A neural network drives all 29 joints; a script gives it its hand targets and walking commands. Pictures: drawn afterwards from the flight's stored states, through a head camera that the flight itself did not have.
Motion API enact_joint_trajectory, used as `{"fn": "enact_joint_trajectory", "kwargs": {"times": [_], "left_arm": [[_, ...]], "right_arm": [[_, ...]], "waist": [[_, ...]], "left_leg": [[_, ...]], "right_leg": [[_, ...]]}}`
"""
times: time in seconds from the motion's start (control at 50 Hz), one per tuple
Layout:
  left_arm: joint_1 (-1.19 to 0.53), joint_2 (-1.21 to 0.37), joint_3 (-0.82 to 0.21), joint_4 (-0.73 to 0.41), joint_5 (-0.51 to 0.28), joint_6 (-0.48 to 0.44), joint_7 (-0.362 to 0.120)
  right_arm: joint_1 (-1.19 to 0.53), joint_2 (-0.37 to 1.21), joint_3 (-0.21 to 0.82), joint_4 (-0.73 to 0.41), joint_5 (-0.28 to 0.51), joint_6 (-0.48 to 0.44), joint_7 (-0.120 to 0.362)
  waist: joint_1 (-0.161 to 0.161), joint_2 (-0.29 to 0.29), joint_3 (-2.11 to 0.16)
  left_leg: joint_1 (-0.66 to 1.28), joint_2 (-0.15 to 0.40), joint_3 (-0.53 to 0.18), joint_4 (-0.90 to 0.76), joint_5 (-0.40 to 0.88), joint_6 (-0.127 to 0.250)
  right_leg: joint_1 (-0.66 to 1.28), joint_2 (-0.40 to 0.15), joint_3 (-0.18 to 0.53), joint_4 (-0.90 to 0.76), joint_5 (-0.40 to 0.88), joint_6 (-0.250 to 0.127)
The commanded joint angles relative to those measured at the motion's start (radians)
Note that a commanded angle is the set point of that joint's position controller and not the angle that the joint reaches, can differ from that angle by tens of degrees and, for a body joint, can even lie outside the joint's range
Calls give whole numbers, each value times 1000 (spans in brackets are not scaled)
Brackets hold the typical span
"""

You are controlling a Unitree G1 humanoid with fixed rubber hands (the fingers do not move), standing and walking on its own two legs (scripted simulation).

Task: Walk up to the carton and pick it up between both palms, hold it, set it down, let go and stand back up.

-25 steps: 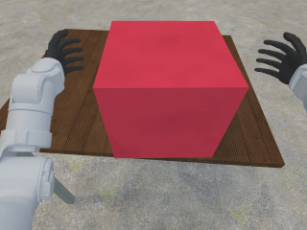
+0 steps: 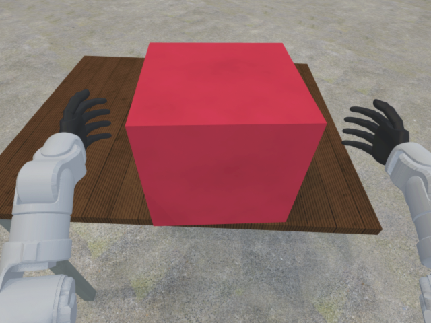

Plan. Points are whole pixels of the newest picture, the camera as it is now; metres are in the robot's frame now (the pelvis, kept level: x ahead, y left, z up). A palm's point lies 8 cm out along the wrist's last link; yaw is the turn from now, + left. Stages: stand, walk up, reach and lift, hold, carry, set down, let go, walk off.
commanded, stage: set down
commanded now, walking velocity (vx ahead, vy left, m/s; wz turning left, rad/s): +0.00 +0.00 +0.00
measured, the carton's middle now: (218, 133) +0.49 +0.03 +0.10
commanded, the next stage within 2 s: none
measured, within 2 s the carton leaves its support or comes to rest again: neither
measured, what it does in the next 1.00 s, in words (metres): stands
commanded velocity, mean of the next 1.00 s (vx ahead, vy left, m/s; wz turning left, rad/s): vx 0.00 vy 0.00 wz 0.00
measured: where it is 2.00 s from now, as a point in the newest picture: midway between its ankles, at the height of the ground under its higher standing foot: outside the picture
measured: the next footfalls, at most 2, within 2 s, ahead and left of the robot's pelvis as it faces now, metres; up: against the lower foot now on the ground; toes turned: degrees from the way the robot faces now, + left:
none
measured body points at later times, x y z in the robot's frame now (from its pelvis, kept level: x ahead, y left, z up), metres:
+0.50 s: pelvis +0.02 +0.01 +0.00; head +0.02 +0.01 +0.45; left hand +0.32 +0.25 +0.14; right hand +0.34 -0.27 +0.13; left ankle +0.02 +0.15 -0.75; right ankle +0.03 -0.10 -0.75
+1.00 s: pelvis +0.02 +0.01 +0.00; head +0.03 +0.01 +0.45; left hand +0.26 +0.25 +0.09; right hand +0.27 -0.26 +0.08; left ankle +0.02 +0.15 -0.75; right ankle +0.03 -0.10 -0.75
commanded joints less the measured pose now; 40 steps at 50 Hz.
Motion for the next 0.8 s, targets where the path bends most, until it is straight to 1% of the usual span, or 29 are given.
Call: {"fn": "enact_joint_trajectory", "kwargs": {"times": [0.0,0.04,0.06,0.1,0.12,0.14,0.18,0.2,0.22,0.26,0.28,0.3,0.32,0.4,0.42,0.44,0.46,0.48,0.5,0.52,0.56,0.58,0.6,0.64,0.66,0.68,0.7,0.72,0.78], "left_arm": [[-268,155,56,-239,0,-29,-1],[-199,131,53,-275,9,-22,4],[-192,126,54,-307,9,-20,5],[-98,107,61,-347,19,-18,2],[-89,111,66,-364,20,-17,-2],[-92,120,74,-384,14,-20,-2],[1,101,75,-435,21,-29,-3],[-49,117,74,-468,11,-34,0],[23,98,69,-475,17,-33,0],[58,89,75,-483,25,-36,-1],[80,83,79,-488,27,-38,-1],[142,65,75,-504,35,-43,-1],[152,63,73,-530,37,-47,-3],[217,58,77,-571,25,-71,-4],[219,62,74,-582,20,-76,-3],[272,45,71,-579,27,-77,-4],[286,46,73,-610,31,-87,-3],[320,31,68,-598,37,-89,-6],[299,35,73,-601,37,-93,-7],[383,23,71,-610,44,-101,-10],[391,25,71,-660,45,-122,-13],[408,22,62,-658,42,-130,-13],[448,15,64,-656,44,-145,-16],[490,15,62,-658,44,-175,-20],[465,18,56,-643,39,-187,-17],[512,14,54,-654,41,-199,-15],[495,7,37,-653,37,-207,-11],[530,0,31,-651,36,-216,-7],[580,-12,15,-662,33,-249,-5]], "right_arm": [[-310,-217,-108,-250,-5,-46,-9],[-236,-215,-118,-252,-3,-46,-6],[-227,-220,-124,-279,-2,-46,-6],[-141,-223,-131,-315,-3,-50,-7],[-136,-222,-136,-338,-4,-52,-11],[-140,-224,-143,-371,-5,-52,-13],[-51,-208,-145,-423,-2,-62,-15],[-90,-215,-164,-457,-4,-63,-18],[-11,-206,-163,-442,0,-60,-15],[13,-205,-160,-464,1,-62,-12],[40,-195,-154,-463,9,-61,-9],[97,-196,-156,-474,12,-66,-6],[108,-201,-161,-510,12,-74,-6],[171,-192,-178,-583,4,-87,-10],[173,-190,-189,-605,0,-89,-12],[226,-184,-188,-599,0,-89,-11],[251,-188,-194,-627,4,-95,-9],[286,-183,-196,-612,2,-94,-8],[266,-190,-199,-631,-2,-95,-8],[349,-171,-191,-628,1,-99,-7],[361,-176,-205,-679,-1,-117,-11],[380,-171,-210,-690,-5,-122,-12],[423,-152,-204,-698,-9,-128,-13],[465,-147,-208,-735,-12,-142,-10],[448,-144,-219,-741,-22,-143,-9],[499,-129,-214,-752,-24,-150,-7],[486,-133,-229,-767,-30,-152,-4],[534,-122,-227,-758,-33,-155,2],[604,-108,-233,-775,-44,-171,8]], "waist": [[-4,-37,-349],[-17,-22,-326],[-17,-17,-334],[-29,-27,-325],[-31,-27,-326],[-23,-32,-325],[-25,-38,-308],[-28,-25,-327],[-29,-15,-295],[-25,-15,-282],[-17,-10,-260],[-19,-13,-246],[-24,-6,-256],[-25,-34,-239],[-27,-32,-237],[-27,-31,-209],[-24,-18,-225],[-32,-17,-196],[-26,-17,-193],[-30,-21,-172],[-29,-17,-179],[-34,-17,-168],[-31,-27,-149],[-25,-22,-145],[-25,-23,-127],[-15,-23,-114],[-17,-16,-106],[-15,-8,-90],[-17,-14,-85]], "left_leg": [[104,-61,21,-14,86,23],[129,-59,17,-18,83,17],[136,-58,17,-18,92,15],[166,-57,14,-14,131,12],[172,-61,15,-15,130,11],[159,-62,17,-18,116,13],[172,-65,16,-19,137,13],[166,-65,16,-19,128,9],[183,-62,12,-20,138,6],[202,-63,14,-21,150,3],[198,-62,13,-27,147,7],[220,-59,10,-31,162,5],[232,-61,10,-28,167,0],[234,-65,11,-26,166,4],[233,-66,12,-29,154,4],[243,-64,9,-30,169,3],[255,-63,8,-29,184,-2],[263,-63,5,-29,194,-3],[256,-64,6,-33,178,-4],[273,-64,4,-32,200,-3],[278,-66,7,-29,226,-8],[283,-67,5,-29,217,-7],[286,-68,6,-30,221,-3],[283,-69,4,-35,201,0],[266,-67,5,-46,152,2],[275,-65,3,-52,139,6],[272,-61,2,-56,120,4],[275,-59,-1,-60,101,6],[294,-56,-2,-58,115,5]], "right_leg": [[154,4,26,-37,131,23],[140,8,23,-42,118,15],[141,10,21,-41,124,14],[159,13,22,-43,175,13],[163,12,23,-46,178,15],[163,9,25,-46,166,16],[183,10,25,-45,201,17],[172,11,23,-44,190,18],[167,13,21,-46,194,10],[152,14,24,-57,188,6],[148,12,26,-63,175,2],[148,16,24,-67,182,-2],[152,14,25,-70,187,-3],[151,12,30,-72,206,3],[145,12,29,-73,201,3],[146,15,28,-75,211,-1],[152,14,28,-76,219,-4],[146,15,30,-81,224,-7],[135,15,31,-86,201,-7],[147,14,32,-88,228,-8],[155,17,30,-88,247,-7],[144,15,30,-93,236,-7],[140,12,32,-100,236,-6],[133,8,34,-105,212,-6],[113,7,34,-112,159,-9],[108,6,33,-114,139,-12],[83,5,30,-119,106,-16],[74,5,29,-123,72,-20],[66,3,33,-129,81,-21]]}}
